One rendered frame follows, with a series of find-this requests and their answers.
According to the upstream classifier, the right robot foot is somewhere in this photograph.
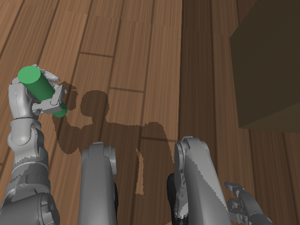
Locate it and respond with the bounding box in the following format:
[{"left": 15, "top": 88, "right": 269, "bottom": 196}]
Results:
[{"left": 167, "top": 173, "right": 188, "bottom": 225}]

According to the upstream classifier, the right robot arm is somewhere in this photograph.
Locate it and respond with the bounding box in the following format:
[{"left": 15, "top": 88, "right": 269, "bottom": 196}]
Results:
[{"left": 247, "top": 213, "right": 275, "bottom": 225}]

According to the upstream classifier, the right robot hand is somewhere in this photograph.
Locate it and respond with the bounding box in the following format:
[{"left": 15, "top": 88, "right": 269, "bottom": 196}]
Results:
[{"left": 224, "top": 182, "right": 263, "bottom": 225}]

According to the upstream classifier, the left robot arm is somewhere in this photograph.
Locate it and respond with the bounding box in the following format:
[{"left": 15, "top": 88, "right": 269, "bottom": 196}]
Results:
[{"left": 0, "top": 117, "right": 60, "bottom": 225}]

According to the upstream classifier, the left robot hand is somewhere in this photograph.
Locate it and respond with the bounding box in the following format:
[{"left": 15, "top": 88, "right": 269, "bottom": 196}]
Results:
[{"left": 8, "top": 64, "right": 68, "bottom": 120}]

